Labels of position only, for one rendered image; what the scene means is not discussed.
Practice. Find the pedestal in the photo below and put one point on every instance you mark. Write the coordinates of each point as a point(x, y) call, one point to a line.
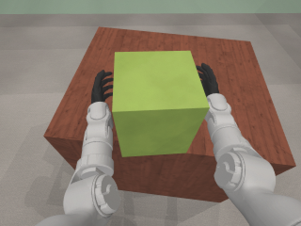
point(187, 175)

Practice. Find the robot left forearm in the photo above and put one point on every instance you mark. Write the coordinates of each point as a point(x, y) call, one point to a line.
point(96, 156)

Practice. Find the robot right forearm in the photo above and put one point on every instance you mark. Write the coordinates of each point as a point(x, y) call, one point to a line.
point(223, 130)

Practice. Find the robot right upper arm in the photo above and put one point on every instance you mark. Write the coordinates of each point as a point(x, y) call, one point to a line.
point(249, 182)

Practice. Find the robot left upper arm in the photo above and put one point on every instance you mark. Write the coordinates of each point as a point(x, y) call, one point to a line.
point(88, 202)

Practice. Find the robot right hand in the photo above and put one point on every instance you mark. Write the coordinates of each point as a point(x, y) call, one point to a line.
point(208, 81)

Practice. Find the carton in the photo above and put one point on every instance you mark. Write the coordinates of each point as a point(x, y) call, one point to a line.
point(158, 102)

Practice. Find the robot left hand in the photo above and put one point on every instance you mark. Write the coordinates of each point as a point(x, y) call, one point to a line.
point(98, 90)

